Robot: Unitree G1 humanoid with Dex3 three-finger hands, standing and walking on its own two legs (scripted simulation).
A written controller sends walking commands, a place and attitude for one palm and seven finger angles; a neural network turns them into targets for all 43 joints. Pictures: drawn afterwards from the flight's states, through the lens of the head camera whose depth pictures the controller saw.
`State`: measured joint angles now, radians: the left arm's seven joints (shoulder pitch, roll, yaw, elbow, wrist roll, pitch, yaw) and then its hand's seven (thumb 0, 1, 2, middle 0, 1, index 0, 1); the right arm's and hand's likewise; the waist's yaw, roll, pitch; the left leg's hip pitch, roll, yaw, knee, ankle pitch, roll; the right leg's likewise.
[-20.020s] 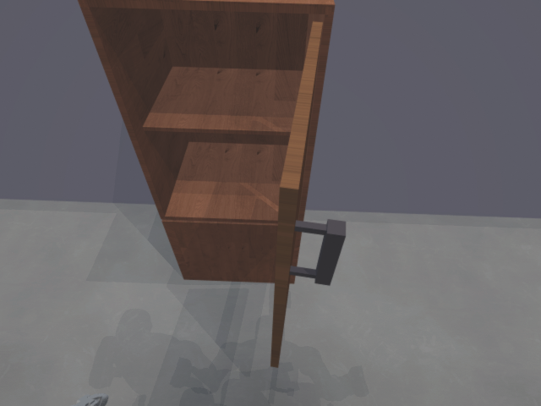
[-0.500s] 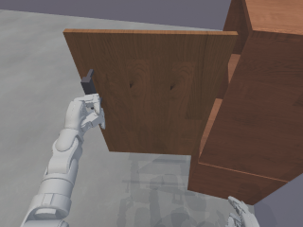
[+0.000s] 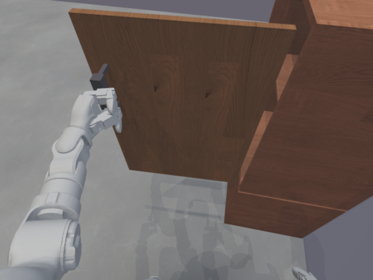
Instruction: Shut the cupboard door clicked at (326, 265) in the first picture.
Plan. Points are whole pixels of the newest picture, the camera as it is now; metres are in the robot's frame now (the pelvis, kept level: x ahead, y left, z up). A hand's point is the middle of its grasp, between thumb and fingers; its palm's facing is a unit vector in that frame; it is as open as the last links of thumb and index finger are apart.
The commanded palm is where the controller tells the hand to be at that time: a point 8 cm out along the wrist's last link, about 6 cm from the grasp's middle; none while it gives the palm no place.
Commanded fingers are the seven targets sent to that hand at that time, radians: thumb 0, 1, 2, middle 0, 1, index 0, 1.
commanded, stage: push the door shut along its arc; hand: left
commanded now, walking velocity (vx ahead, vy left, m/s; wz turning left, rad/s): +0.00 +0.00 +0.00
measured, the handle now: (108, 93) +0.51 +0.19 +0.11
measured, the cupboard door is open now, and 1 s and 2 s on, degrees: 93 84 70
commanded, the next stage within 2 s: pull the fist back off the door in 1.32 s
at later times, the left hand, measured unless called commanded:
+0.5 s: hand (138, 99) +0.48 +0.11 +0.12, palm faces -0.29 -0.96 +0.00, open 3.1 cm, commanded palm +0.48 +0.16 +0.11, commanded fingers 0.00 0.90 0.90 -1.30 -1.50 -1.30 -1.50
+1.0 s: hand (154, 86) +0.52 +0.08 +0.12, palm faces -0.36 -0.93 -0.01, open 3.1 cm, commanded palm +0.53 +0.12 +0.11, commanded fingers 0.00 0.90 0.90 -1.30 -1.50 -1.30 -1.50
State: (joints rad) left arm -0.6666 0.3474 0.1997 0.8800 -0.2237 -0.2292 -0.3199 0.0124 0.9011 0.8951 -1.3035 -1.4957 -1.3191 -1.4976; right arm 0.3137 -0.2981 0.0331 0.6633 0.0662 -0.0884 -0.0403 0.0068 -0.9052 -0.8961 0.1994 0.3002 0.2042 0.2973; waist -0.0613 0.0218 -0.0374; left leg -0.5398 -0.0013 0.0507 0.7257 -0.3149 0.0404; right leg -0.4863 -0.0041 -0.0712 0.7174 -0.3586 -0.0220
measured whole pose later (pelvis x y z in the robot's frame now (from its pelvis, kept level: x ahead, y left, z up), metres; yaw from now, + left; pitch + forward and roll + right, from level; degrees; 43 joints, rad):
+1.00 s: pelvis +0.00 -0.01 -0.02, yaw -1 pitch +16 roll -1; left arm -1.11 0.47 0.21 1.27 -0.16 -0.24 -0.45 0.02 0.91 0.92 -1.30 -1.50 -1.30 -1.50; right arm 0.40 -0.31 0.03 0.71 0.03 -0.06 -0.04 0.00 -0.90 -0.90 0.20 0.30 0.21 0.30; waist -0.19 0.04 -0.05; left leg -0.76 0.03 0.04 0.84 -0.35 0.03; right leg -0.70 0.02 -0.08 0.81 -0.39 -0.04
